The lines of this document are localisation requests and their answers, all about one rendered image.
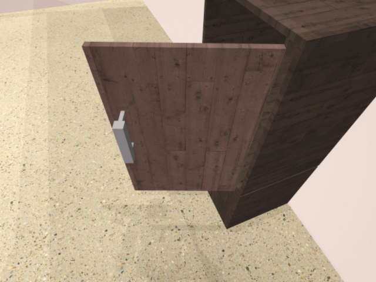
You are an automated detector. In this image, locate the handle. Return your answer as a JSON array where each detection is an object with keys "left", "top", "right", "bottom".
[{"left": 112, "top": 111, "right": 135, "bottom": 163}]

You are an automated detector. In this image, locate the cupboard door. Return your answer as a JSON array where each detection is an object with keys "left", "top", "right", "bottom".
[{"left": 82, "top": 42, "right": 286, "bottom": 191}]

